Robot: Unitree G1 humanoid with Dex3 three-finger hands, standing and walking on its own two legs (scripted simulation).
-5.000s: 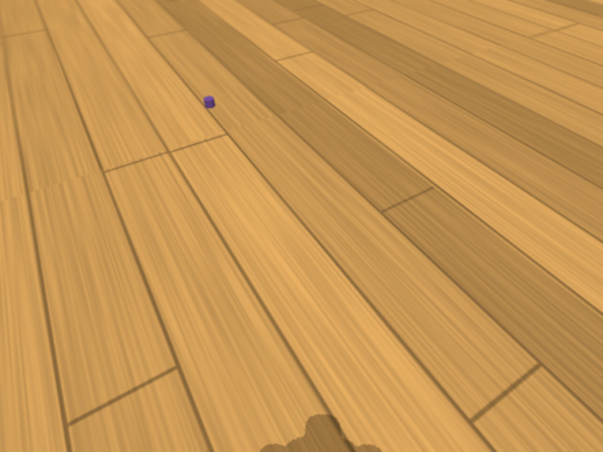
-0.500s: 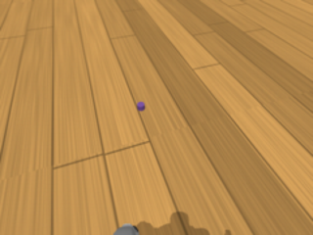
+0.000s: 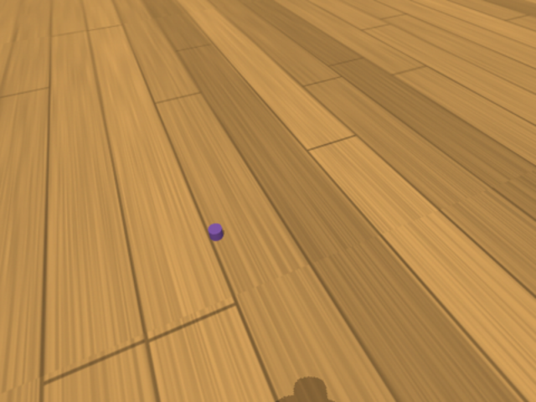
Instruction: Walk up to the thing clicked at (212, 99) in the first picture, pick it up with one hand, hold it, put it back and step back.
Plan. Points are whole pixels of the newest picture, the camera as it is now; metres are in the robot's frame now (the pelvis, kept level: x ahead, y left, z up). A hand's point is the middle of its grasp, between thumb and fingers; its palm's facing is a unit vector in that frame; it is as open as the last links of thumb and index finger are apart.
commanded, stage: walk up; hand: left
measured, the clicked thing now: (215, 232) +1.00 +0.28 -0.73
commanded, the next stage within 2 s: none
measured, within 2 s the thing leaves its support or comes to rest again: neither
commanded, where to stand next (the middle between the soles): +0.63 +0.03 m, yaw +2 degrees
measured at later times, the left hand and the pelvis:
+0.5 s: hand (114, 383) +0.21 +0.29 -0.15, palm faces +0.02 -0.93 -0.37, open 7.3 cm; pelvis +0.20 +0.01 -0.01, yaw +2 degrees
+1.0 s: hand (155, 273) +0.40 +0.24 -0.10, palm faces +0.03 -0.90 -0.44, open 7.3 cm; pelvis +0.37 -0.04 +0.01, yaw +2 degrees
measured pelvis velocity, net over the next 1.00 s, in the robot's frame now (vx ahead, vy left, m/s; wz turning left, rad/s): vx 0.37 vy -0.04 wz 0.03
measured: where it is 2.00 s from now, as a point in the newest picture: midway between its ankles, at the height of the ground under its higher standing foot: (276, 326)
